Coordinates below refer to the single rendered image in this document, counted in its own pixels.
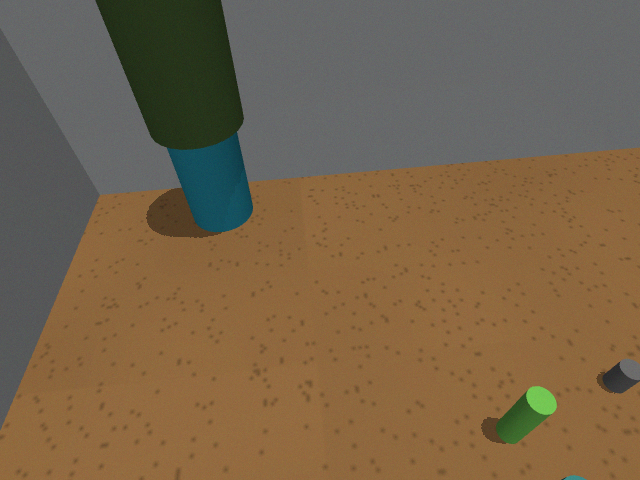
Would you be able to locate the potted plant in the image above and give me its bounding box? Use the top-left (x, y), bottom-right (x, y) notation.
top-left (95, 0), bottom-right (253, 232)

